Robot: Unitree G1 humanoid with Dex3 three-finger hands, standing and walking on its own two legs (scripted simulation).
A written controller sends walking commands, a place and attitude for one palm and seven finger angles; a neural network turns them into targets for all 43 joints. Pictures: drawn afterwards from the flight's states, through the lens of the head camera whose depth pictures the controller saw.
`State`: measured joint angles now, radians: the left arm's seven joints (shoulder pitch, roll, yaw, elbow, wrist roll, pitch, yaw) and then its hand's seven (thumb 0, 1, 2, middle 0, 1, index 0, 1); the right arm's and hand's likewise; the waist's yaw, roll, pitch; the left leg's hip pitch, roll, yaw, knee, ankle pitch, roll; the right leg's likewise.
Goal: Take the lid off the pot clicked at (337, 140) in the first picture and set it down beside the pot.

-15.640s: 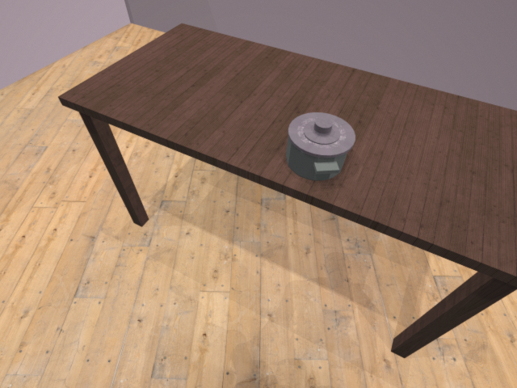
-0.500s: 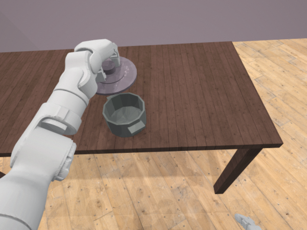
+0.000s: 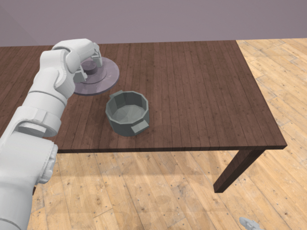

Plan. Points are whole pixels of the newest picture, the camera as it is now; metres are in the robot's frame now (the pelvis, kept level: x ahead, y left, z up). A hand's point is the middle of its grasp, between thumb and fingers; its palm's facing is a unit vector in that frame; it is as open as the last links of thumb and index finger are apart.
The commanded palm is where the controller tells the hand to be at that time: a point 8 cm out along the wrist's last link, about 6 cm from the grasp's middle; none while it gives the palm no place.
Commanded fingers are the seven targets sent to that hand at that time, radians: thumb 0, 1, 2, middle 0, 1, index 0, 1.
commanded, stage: move the lid sideways beside the pot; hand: left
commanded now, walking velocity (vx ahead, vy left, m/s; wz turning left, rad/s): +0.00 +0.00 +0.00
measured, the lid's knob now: (89, 67) +0.51 +0.17 +0.15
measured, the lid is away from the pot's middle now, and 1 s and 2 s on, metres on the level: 0.08 0.20 0.23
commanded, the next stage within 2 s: lower the lid onto the table in 1.36 s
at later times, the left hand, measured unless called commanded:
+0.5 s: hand (61, 74) +0.47 +0.23 +0.16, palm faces -0.35 -0.06 -0.94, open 7.6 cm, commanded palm +0.47 +0.24 +0.24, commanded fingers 0.00 0.75 0.95 -1.12 -1.20 -0.70 -1.06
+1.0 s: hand (38, 78) +0.46 +0.29 +0.16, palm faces -0.37 -0.09 -0.92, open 7.6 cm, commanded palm +0.47 +0.30 +0.24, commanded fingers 0.00 0.75 0.95 -1.12 -1.20 -0.70 -1.06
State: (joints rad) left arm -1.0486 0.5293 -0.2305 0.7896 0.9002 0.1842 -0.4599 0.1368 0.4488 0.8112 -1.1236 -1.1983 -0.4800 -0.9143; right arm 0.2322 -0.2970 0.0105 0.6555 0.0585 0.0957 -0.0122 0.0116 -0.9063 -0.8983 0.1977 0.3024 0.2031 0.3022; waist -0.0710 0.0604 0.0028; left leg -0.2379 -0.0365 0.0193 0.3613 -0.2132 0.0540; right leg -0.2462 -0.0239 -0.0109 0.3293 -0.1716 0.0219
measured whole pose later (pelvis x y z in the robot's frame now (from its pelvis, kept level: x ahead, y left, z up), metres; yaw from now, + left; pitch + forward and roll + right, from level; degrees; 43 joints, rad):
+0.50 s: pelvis +0.00 +0.01 +0.00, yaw +1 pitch +6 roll -1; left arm -1.05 0.64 -0.17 0.82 0.90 0.09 -0.49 0.14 0.45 0.81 -1.12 -1.20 -0.48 -0.91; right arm 0.25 -0.30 0.01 0.66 0.07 0.13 -0.02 0.01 -0.91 -0.90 0.20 0.30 0.20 0.30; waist -0.08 0.05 0.01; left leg -0.26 -0.04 0.01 0.38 -0.22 0.06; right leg -0.25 -0.03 -0.02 0.31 -0.17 0.03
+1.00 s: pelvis +0.00 +0.00 +0.00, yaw +1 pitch +7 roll -1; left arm -1.04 0.77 -0.10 0.88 0.90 0.00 -0.53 0.14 0.45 0.81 -1.12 -1.20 -0.48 -0.91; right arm 0.24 -0.31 0.01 0.66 0.08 0.17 -0.03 0.01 -0.91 -0.90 0.20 0.30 0.20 0.30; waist -0.08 0.04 0.02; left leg -0.29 -0.03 0.00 0.40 -0.23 0.06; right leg -0.27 -0.02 -0.03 0.31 -0.16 0.02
